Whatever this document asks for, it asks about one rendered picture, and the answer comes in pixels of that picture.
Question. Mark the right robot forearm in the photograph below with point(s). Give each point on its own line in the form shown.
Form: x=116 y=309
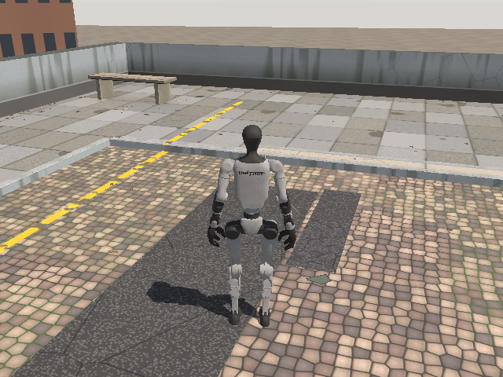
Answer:
x=287 y=214

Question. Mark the robot left foot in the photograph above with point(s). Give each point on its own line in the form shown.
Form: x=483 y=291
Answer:
x=235 y=318

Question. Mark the right robot hand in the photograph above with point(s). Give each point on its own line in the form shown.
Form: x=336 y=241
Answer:
x=291 y=239

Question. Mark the left robot hand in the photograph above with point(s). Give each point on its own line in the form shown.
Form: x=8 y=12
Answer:
x=211 y=235

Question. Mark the left robot forearm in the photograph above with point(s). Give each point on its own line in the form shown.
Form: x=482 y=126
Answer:
x=216 y=212

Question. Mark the robot left upper arm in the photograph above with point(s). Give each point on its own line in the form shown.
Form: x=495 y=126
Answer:
x=223 y=179

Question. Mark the right robot shin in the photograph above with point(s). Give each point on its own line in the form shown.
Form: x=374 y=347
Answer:
x=266 y=290

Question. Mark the robot right upper arm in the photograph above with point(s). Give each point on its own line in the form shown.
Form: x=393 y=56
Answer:
x=279 y=179

